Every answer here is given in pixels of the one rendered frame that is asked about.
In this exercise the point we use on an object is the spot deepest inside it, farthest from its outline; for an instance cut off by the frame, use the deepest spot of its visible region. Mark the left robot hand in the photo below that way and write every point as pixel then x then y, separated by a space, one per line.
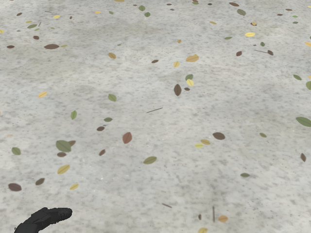
pixel 42 219

